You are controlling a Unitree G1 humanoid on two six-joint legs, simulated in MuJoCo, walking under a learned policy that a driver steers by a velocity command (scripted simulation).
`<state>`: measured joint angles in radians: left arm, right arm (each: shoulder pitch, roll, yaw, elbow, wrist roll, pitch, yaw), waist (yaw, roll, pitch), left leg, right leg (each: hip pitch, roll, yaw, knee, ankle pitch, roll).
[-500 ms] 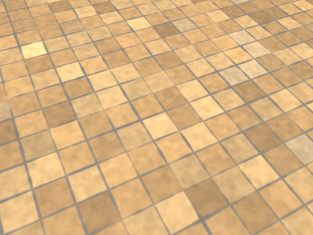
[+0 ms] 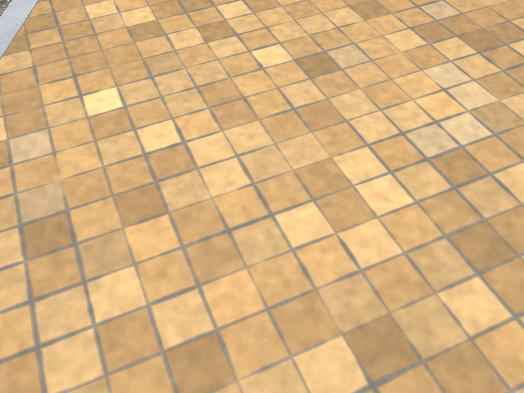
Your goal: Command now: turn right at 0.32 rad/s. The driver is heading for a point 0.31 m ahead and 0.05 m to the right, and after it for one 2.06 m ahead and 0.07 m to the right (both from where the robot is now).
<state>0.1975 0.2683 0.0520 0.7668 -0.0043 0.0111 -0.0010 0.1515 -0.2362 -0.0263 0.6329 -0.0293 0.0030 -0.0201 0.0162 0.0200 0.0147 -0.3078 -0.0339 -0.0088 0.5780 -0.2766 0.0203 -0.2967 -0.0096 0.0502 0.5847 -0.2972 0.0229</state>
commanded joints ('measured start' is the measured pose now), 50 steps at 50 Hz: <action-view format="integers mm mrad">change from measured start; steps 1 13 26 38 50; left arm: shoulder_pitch -76 -89 13 80 28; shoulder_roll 170 70 126 127 188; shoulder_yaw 44 32 34 48 72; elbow -104 -193 -164 -72 -37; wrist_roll -2 -19 -5 14 -39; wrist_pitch -18 20 -32 -102 -44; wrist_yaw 9 -12 -6 17 35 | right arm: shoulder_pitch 8 8 63 24 103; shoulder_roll -122 -207 -179 -120 -163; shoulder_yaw -62 -101 -85 -82 -103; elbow -83 -68 10 33 -31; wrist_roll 7 23 33 49 38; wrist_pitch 2 -27 -2 -38 -31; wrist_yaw -16 -20 -9 14 68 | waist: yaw -37 -23 -1 18 -69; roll -203 106 -148 -103 -99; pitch -47 -46 -134 11 -97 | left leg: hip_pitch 56 91 -371 -544 -27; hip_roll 12 298 127 110 -6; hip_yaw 10 -34 -22 -138 102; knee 28 -246 591 362 -79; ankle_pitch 32 376 -94 216 194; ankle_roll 6 162 -76 -72 63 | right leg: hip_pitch -56 -237 182 306 264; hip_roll -147 -58 -220 -274 -217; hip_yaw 249 -59 249 63 -231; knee -167 376 -303 -492 38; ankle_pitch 207 -109 29 22 810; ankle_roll -141 16 -247 -213 -111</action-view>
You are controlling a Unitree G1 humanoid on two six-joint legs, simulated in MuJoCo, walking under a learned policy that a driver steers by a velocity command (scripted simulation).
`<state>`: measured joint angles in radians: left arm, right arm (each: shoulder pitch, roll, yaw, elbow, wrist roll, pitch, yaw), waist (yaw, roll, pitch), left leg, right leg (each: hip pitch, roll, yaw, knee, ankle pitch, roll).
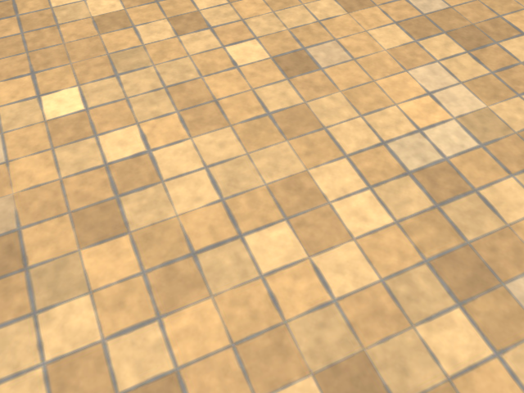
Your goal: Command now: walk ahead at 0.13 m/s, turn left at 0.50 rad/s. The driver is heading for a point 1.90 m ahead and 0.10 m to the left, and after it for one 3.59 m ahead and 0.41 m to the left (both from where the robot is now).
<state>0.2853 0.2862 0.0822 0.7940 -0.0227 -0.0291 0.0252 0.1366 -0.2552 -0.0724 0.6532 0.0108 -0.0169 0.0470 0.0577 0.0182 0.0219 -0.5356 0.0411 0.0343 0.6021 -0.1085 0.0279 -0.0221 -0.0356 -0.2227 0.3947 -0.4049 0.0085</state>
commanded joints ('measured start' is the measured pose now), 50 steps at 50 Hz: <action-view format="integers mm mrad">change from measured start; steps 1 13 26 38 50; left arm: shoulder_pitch -20 -81 -142 -97 -81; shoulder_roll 140 89 132 136 69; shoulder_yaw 30 -8 4 7 18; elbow -66 -123 -168 -142 -201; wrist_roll -4 38 79 -1 2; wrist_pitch -13 21 -3 27 48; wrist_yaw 3 18 -11 -16 -53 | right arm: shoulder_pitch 222 13 56 53 -32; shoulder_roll -215 -213 -149 -124 -193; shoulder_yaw -83 -52 -16 -20 -53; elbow -34 -112 -120 -38 -54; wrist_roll -4 -6 -27 -11 10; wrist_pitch -8 14 26 43 32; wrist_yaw -21 -69 -69 -74 -105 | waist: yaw -154 -33 -86 -53 -30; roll -11 76 -277 -182 150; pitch -181 -182 -110 -105 -59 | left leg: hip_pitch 442 265 76 391 325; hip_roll -45 111 -113 -49 231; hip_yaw -34 -359 -186 -81 -154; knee -153 -259 194 -230 -108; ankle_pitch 278 237 -460 -39 251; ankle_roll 103 230 -42 -71 112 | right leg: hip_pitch -163 -504 -216 -184 -321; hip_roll -126 23 -335 -117 47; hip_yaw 24 302 688 491 158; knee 456 574 -85 33 257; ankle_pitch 716 46 491 524 82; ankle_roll -31 78 -274 -142 -37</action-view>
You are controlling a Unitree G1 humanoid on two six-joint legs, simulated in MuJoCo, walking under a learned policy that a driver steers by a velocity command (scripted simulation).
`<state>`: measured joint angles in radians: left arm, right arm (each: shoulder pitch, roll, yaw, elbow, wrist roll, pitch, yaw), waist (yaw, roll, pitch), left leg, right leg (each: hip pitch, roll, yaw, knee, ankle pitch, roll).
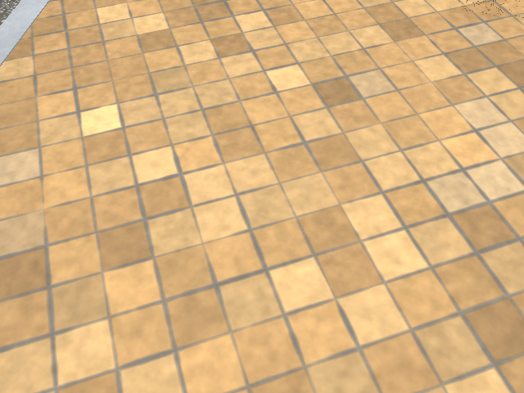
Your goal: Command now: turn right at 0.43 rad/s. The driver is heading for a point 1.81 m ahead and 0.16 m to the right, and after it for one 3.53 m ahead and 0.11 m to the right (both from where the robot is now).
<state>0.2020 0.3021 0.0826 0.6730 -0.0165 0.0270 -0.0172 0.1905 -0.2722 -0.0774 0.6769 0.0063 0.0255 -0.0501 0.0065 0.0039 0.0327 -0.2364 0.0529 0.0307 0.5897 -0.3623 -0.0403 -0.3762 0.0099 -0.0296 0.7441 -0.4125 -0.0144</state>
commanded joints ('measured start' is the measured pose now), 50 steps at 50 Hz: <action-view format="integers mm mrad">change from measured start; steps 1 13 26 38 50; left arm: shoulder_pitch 20 -19 -38 -52 40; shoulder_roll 66 154 110 32 133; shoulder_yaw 26 26 10 -8 22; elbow -78 -135 -139 -92 -64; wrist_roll -1 8 4 2 29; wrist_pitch -6 -13 17 6 -9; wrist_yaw -11 50 42 32 64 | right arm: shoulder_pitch -58 -84 -19 -42 -61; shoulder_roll -161 -86 -116 -127 -116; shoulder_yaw -46 -22 -24 -1 4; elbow -67 -63 -28 -13 -29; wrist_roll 17 -6 -18 -11 11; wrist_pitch -7 -19 -67 -30 -32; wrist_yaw -7 0 47 35 40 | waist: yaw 22 6 -7 -32 9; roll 132 -107 -90 185 -172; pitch -76 -125 -130 -95 -9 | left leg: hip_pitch -15 -342 93 119 -174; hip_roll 180 -68 2 126 -63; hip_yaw -101 -123 -157 -244 -75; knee -29 400 -229 -195 91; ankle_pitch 405 4 248 524 120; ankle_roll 140 -56 47 241 22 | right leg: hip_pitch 110 245 96 70 201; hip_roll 21 -166 -74 5 -220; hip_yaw -18 400 476 62 245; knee -184 -400 -275 -122 -377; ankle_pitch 196 423 242 -23 299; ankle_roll -31 -212 -104 116 -119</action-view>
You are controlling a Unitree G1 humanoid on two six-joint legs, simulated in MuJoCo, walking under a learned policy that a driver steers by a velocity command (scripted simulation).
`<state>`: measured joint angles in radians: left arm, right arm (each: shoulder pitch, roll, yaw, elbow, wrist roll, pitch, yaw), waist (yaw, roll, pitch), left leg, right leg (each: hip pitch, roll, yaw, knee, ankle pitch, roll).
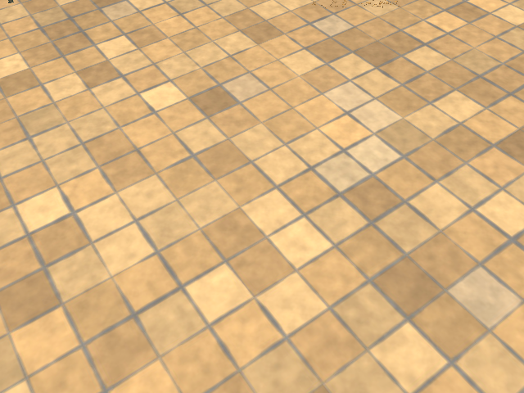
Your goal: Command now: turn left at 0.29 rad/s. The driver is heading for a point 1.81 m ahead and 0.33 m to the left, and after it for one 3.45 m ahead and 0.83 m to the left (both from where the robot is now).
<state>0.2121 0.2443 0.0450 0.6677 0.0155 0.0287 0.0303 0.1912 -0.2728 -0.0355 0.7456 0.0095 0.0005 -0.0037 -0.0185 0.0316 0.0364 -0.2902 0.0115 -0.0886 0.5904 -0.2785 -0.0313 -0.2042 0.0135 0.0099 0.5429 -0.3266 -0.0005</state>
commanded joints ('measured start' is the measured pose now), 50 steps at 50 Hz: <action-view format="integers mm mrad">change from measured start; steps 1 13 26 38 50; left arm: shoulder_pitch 13 -103 -193 46 127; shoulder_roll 186 154 129 207 177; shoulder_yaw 59 49 51 65 35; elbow -68 -127 -68 -16 62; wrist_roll -4 -14 -23 -20 -30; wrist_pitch -10 -13 -111 -166 -133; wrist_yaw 22 26 -22 -36 -36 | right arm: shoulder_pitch -55 115 148 134 -75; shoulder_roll -109 -258 -202 -100 -55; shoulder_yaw -41 -84 -66 -25 -2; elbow -102 -164 -132 -108 -175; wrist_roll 6 -38 8 -2 -10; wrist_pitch -2 -21 -40 -40 -87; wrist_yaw -5 26 -26 -1 20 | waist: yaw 31 -37 -39 87 69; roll -226 152 102 41 -118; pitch -17 -152 -17 -132 25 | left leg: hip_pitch -136 241 187 6 -427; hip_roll -18 354 138 54 68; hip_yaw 60 -526 -327 -268 63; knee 163 -291 -400 -20 244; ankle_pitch -79 355 -105 93 155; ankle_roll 12 400 257 166 6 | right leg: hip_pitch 18 -468 -419 202 137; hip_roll -271 -1 -14 -118 -188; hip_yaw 235 87 78 141 179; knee -181 717 148 -145 -397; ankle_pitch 256 -363 180 137 388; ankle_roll -168 56 81 -83 -211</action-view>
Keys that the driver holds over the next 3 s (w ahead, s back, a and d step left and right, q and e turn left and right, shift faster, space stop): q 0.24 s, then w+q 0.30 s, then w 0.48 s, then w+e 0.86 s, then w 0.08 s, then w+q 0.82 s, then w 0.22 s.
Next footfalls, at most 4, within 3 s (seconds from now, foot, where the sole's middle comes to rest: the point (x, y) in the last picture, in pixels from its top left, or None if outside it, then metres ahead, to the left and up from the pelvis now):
0.76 right None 0.25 -0.04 -0.77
1.22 left None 0.46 0.31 -0.77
1.74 right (237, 292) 0.79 0.10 -0.77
2.28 left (180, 208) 1.11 0.30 -0.77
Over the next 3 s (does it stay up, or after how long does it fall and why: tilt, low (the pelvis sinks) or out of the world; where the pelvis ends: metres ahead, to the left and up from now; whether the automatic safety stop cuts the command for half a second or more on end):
stays up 1.33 0.22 0.01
